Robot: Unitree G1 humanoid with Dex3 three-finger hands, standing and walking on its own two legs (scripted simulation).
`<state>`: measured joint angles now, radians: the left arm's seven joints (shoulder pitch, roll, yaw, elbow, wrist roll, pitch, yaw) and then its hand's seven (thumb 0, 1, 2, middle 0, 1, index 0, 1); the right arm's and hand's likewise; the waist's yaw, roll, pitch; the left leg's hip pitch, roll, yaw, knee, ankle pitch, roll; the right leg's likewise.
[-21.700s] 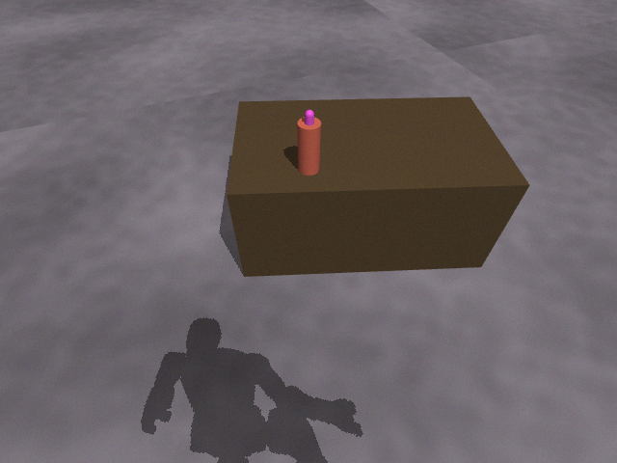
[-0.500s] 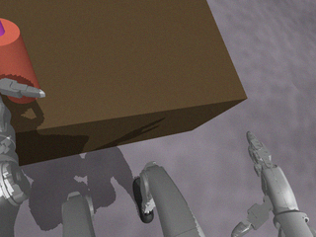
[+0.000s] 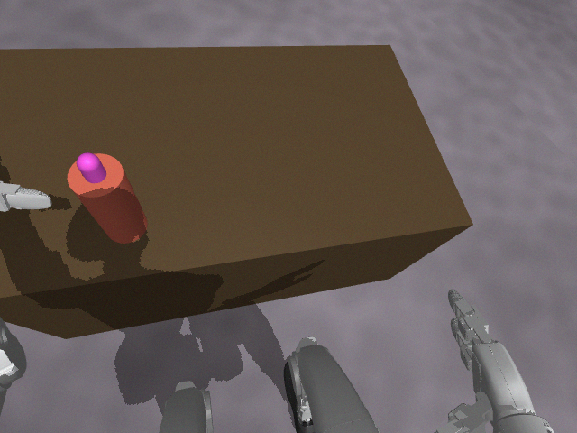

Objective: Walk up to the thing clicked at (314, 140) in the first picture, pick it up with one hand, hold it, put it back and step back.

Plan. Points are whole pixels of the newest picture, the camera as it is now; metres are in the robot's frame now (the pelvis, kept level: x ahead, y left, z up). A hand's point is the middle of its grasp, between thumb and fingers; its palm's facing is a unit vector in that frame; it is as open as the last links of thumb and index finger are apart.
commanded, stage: home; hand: left
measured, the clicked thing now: (109, 197) +0.51 +0.18 -0.10
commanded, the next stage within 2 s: none
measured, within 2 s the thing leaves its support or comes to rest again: neither
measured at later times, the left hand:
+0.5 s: hand out of the picture +0.37 +0.26 +0.02, palm faces +0.20 -0.93 -0.32, open 17.2 cm
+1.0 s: hand out of the picture +0.19 +0.16 +0.00, palm faces +0.14 -0.96 -0.22, open 17.3 cm
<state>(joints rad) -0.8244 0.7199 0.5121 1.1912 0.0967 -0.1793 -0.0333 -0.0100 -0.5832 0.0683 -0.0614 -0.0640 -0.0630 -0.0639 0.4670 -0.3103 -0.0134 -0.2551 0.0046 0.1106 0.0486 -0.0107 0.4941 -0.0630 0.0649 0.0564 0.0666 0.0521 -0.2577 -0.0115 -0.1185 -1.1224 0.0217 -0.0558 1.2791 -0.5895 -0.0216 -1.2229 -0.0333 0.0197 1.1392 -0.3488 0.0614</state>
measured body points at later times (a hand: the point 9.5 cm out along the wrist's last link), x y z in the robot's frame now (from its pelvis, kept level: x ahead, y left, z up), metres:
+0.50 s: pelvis +0.04 +0.00 +0.06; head +0.10 +0.01 +0.51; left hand +0.36 +0.31 +0.05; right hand +0.21 -0.23 +0.03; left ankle +0.00 +0.13 -0.62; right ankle +0.10 -0.16 -0.62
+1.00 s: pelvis +0.03 -0.02 +0.06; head +0.06 -0.02 +0.51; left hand +0.18 +0.21 +0.02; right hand +0.21 -0.24 +0.03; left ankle +0.00 +0.13 -0.62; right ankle +0.10 -0.16 -0.62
